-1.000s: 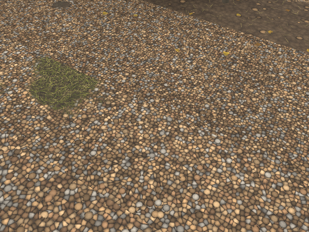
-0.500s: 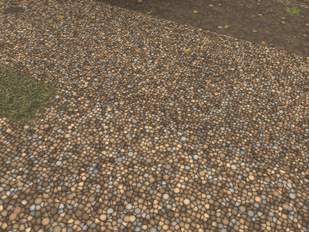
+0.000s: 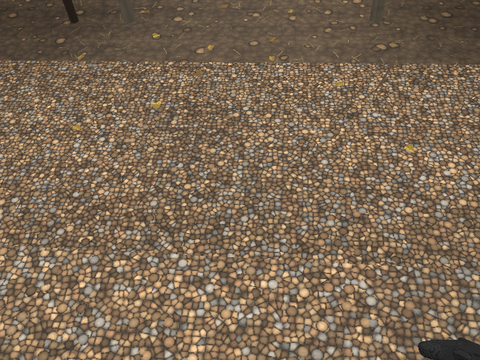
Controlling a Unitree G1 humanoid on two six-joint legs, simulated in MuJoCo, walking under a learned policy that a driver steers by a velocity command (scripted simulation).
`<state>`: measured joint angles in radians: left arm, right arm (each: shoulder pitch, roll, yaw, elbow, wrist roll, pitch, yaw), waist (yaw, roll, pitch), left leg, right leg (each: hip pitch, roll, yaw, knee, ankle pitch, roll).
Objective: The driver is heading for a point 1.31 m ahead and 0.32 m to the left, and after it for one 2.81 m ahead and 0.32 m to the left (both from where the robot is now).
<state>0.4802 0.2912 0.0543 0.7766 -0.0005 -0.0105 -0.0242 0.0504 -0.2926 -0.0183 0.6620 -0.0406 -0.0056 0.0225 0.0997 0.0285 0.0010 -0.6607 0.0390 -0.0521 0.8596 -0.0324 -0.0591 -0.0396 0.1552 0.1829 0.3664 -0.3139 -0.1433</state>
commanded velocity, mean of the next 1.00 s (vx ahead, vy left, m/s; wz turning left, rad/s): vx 0.98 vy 0.00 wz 0.31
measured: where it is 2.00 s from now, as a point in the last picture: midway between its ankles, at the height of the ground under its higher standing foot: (212, 171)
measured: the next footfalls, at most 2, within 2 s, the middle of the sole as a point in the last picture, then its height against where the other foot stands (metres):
left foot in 0.32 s outside the picture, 0.18 m lower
right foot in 0.66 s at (316, 296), level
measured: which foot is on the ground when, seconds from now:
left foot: up 0.00-0.30, down 0.32-0.68, up 0.70-1.00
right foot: down 0.00-0.32, up 0.34-0.64, down 0.66-1.00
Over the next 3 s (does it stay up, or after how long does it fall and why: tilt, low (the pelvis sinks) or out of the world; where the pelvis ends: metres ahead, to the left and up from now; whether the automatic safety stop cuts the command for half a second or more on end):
stays up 1.70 0.33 -0.36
